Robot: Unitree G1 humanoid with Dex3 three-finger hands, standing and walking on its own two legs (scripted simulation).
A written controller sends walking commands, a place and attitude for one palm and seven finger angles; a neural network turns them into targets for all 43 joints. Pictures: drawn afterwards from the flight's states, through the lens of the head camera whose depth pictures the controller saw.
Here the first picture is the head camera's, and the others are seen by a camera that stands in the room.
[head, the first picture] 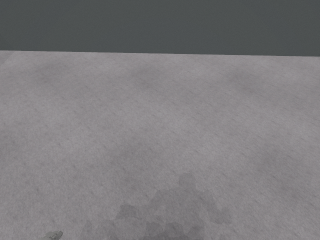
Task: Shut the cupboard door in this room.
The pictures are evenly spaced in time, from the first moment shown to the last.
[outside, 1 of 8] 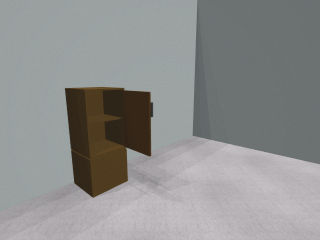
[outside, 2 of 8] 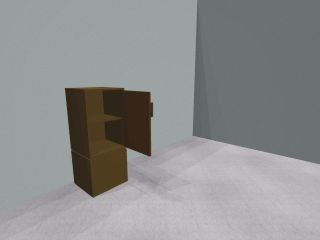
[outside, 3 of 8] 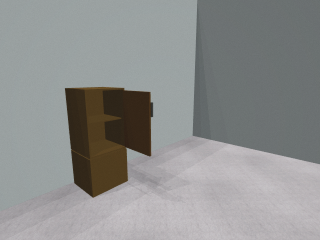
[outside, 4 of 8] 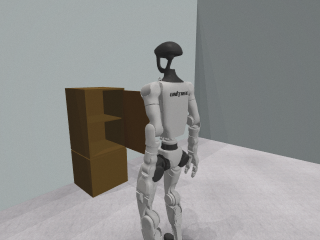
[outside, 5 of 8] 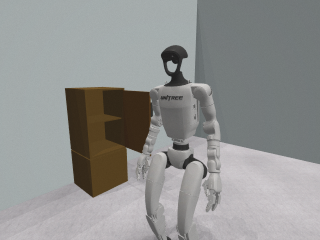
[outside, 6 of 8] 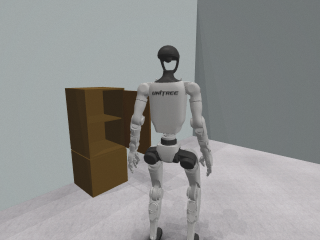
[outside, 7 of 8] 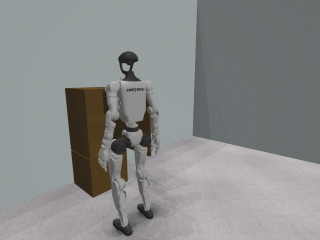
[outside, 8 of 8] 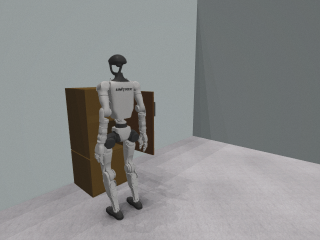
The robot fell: no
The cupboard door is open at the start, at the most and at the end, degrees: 89 95 95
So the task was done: no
